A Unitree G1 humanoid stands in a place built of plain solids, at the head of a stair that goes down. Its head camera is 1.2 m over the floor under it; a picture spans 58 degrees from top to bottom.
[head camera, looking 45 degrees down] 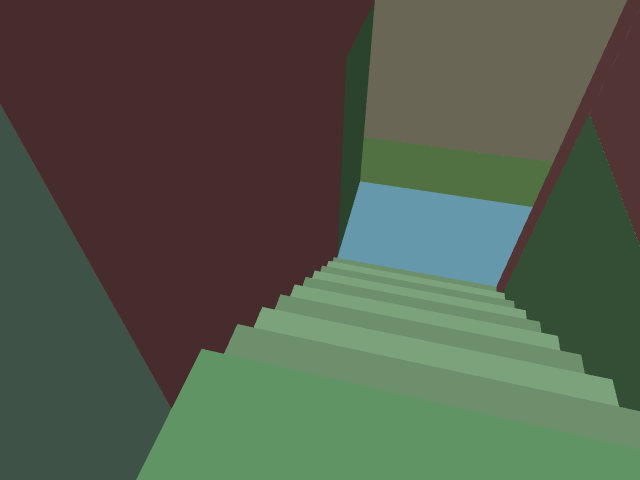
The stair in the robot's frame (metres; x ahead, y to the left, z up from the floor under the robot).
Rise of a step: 0.19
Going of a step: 0.23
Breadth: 1.45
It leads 14 degrees to the right of straight ahead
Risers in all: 10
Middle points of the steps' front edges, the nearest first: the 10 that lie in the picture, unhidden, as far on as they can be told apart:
0.55 -0.33 0.00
0.77 -0.39 -0.19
0.99 -0.44 -0.39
1.22 -0.50 -0.58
1.44 -0.56 -0.78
1.66 -0.61 -0.97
1.88 -0.67 -1.17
2.11 -0.72 -1.36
2.33 -0.78 -1.56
2.55 -0.83 -1.75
